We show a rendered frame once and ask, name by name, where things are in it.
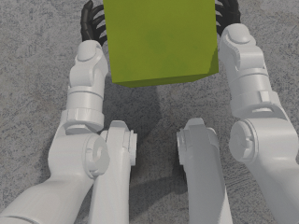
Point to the left robot upper arm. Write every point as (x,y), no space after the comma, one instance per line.
(75,161)

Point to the right robot forearm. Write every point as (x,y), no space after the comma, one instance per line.
(247,76)

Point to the robot right foot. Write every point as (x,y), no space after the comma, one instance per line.
(184,175)

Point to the carton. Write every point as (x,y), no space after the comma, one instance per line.
(160,42)

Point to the right robot hand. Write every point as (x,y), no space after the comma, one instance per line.
(230,14)

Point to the robot left shin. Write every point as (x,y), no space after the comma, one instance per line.
(114,123)

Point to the right robot upper arm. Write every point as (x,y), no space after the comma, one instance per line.
(268,147)

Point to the left robot forearm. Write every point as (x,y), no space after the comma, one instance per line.
(85,94)

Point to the left robot hand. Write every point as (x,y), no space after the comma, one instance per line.
(88,24)

